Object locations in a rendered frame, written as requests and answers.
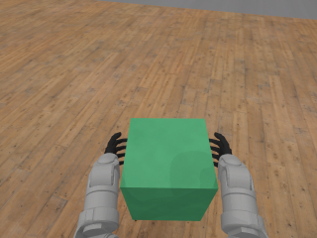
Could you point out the carton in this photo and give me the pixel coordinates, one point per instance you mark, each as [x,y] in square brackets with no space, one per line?
[168,172]

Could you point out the left robot hand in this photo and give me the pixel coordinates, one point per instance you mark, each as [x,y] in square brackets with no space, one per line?
[111,146]

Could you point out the right robot forearm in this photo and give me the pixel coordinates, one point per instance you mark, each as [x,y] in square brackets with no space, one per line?
[240,217]

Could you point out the right robot hand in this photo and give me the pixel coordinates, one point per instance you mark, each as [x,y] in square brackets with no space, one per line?
[224,147]

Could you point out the left robot forearm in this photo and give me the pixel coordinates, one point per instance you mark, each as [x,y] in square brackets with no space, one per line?
[100,214]

